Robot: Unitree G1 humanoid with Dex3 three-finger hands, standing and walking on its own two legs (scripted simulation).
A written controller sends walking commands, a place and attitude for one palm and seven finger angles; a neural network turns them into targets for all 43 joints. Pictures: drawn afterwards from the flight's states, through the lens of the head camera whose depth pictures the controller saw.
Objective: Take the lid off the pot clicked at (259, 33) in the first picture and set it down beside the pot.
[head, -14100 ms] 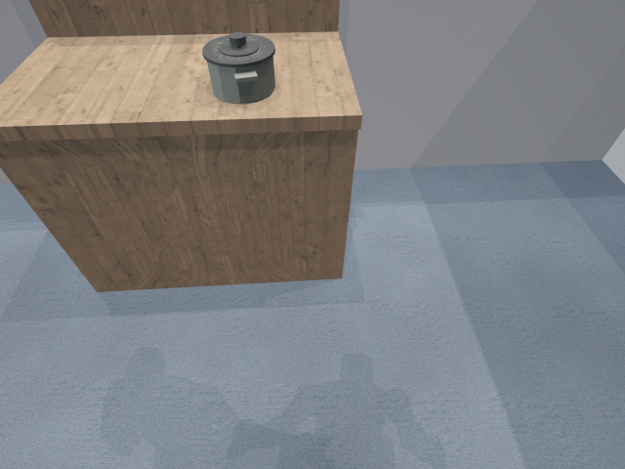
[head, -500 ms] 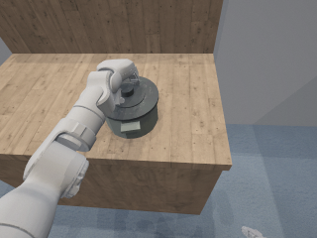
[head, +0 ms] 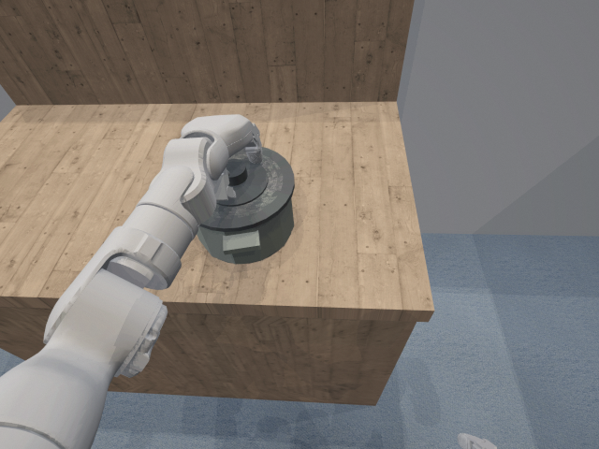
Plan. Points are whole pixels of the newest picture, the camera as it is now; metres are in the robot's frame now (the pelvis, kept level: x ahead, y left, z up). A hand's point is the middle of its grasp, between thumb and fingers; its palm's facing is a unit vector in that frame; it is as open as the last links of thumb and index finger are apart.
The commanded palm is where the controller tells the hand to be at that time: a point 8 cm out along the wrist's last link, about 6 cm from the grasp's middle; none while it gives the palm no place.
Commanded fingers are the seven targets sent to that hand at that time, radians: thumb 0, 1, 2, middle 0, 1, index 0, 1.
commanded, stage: close the fingers and squeeze the knob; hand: left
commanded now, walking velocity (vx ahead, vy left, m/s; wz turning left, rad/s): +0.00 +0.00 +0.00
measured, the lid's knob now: (233, 172) +0.48 +0.09 +0.10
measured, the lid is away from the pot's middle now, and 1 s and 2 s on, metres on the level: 0.00 0.00 0.01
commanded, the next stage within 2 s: lift the lid straight up in 1.46 s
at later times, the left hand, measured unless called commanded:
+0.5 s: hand (224, 174) +0.46 +0.10 +0.12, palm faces -0.35 -0.03 -0.94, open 7.7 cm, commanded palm +0.45 +0.10 +0.19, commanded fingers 0.00 0.30 0.87 -0.71 -1.01 -0.71 -1.01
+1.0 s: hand (222, 174) +0.46 +0.10 +0.13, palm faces -0.35 -0.04 -0.93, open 7.0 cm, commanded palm +0.44 +0.11 +0.19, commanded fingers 0.00 0.55 0.71 -0.86 -1.03 -0.78 -0.99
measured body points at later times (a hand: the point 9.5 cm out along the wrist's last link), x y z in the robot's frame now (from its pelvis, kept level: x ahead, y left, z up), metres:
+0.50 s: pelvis +0.00 +0.00 +0.00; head +0.04 -0.03 +0.45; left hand +0.47 +0.10 +0.18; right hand +0.11 -0.25 -0.13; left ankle -0.02 +0.07 -0.74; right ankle -0.02 -0.11 -0.74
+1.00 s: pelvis +0.00 +0.00 +0.00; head +0.03 -0.03 +0.45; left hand +0.47 +0.10 +0.18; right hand +0.11 -0.25 -0.13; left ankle -0.02 +0.07 -0.74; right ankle -0.02 -0.11 -0.74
